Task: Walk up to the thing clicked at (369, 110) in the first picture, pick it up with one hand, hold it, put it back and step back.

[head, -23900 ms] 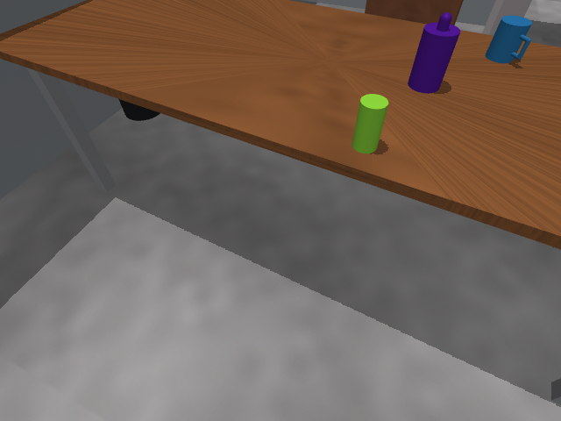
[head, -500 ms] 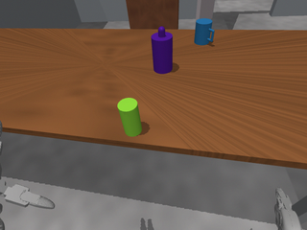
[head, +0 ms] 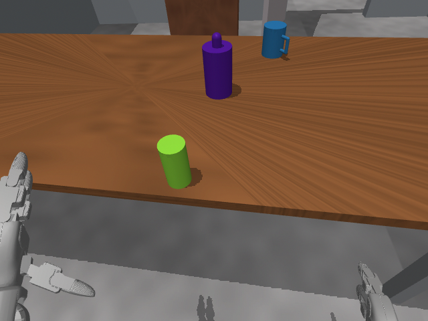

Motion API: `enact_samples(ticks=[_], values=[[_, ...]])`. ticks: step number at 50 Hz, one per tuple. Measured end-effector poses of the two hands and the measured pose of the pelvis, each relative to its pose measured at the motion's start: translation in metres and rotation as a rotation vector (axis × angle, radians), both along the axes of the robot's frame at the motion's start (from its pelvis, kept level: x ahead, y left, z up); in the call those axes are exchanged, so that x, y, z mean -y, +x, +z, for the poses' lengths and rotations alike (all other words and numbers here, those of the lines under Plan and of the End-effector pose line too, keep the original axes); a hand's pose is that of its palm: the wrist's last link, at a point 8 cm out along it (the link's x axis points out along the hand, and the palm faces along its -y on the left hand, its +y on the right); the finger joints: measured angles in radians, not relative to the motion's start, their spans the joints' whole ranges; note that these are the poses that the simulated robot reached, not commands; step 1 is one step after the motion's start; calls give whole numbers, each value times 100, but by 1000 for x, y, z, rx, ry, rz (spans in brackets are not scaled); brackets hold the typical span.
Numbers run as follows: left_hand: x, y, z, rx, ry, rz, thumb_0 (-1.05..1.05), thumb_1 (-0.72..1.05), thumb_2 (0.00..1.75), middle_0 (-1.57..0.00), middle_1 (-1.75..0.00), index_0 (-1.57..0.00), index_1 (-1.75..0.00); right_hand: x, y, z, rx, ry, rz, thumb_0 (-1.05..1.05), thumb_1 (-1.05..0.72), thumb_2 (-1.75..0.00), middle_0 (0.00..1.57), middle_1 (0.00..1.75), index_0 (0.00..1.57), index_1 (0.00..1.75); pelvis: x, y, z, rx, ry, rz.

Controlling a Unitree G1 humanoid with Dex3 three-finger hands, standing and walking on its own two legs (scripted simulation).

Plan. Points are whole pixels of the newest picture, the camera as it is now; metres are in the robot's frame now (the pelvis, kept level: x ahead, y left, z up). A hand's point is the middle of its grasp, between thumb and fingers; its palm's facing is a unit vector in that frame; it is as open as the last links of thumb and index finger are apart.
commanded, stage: home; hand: left
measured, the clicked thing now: (175, 162) +0.41 +0.14 +0.06
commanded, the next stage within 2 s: none
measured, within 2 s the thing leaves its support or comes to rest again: neither
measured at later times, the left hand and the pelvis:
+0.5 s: hand (148, 298) +0.17 +0.17 -0.08, palm faces +0.09 -0.98 -0.17, open 17.5 cm; pelvis +0.01 +0.00 -0.01, yaw +0 degrees
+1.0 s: hand (141, 299) +0.18 +0.20 -0.12, palm faces -0.02 -0.95 -0.31, open 17.6 cm; pelvis +0.02 +0.00 -0.02, yaw +0 degrees
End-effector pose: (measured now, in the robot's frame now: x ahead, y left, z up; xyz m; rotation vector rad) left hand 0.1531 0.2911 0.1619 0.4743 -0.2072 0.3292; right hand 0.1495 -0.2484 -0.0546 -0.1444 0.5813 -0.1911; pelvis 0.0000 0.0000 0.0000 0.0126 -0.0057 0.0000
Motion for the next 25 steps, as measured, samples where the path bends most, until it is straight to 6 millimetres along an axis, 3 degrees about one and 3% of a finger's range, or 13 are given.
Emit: enact_samples(ticks=[4,7,15,21,25], values=[[12,-1,-41,-117,-122,-8,-1,-53,6,-6,-5,-6,-6,-35,5,-11,-37,69,67,-1,11,-33,10,14,10,14,-1,0,0,-10,-3,4],[20,-4,-71,-239,-182,-11,-1,-53,6,-6,-5,-6,-6,-48,9,-16,-57,92,87,-1,-3,-40,12,16,11,16,-2,2,0,-20,-6,9],[33,-13,-142,-518,-304,7,-1,-55,5,-6,-5,-6,-5,-22,14,-12,-58,0,37,0,-37,-59,15,22,15,21,-6,5,-2,-36,-5,10],[65,-5,-200,-692,-416,-46,-1,-55,5,-6,-5,-5,-5,-31,15,-10,-70,-7,61,0,-64,-75,17,26,17,25,-2,6,-5,-66,-7,12],[70,-3,-221,-770,-440,-34,-1,-55,4,-6,-5,-6,-5,-32,11,-16,-104,-17,66,0,-77,-82,19,28,18,28,-2,8,-7,-76,-14,7]])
